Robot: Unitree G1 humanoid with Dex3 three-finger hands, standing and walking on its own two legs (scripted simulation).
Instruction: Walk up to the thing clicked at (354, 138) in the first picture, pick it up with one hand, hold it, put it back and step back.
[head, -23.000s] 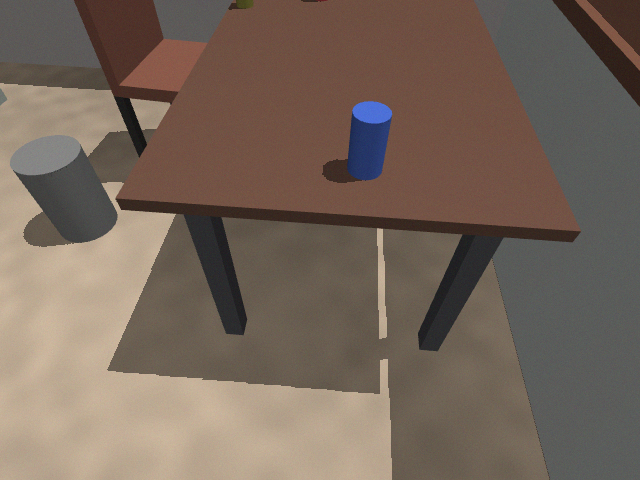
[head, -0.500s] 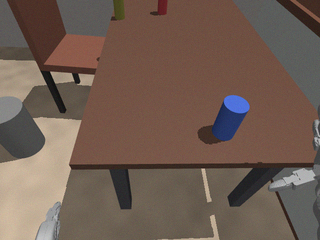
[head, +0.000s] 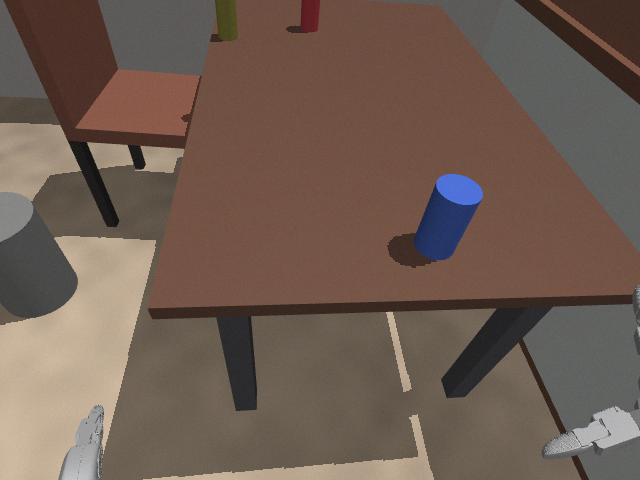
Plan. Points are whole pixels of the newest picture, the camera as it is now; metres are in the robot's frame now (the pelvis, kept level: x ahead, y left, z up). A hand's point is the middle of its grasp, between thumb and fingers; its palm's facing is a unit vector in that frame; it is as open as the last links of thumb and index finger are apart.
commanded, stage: sink last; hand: right
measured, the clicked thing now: (445, 218) +0.49 -0.24 +0.03
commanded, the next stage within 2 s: home in 0.06 s
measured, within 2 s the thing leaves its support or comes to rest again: neither
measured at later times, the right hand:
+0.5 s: hand (516, 411) +0.18 -0.24 +0.02, palm faces +0.21 +0.93 -0.31, open 17.4 cm
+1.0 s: hand (444, 419) +0.21 -0.19 -0.09, palm faces +0.08 +0.97 -0.24, open 17.4 cm
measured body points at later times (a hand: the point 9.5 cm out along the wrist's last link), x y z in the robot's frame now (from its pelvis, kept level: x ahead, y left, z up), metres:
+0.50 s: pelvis +0.01 -0.02 +0.01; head +0.02 +0.00 +0.46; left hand +0.18 +0.20 -0.08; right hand +0.17 -0.28 +0.04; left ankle +0.02 +0.11 -0.73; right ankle +0.02 -0.15 -0.73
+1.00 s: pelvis +0.03 -0.01 +0.01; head +0.05 -0.01 +0.46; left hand +0.16 +0.23 -0.10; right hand +0.20 -0.24 -0.07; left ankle +0.02 +0.11 -0.73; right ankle +0.02 -0.15 -0.73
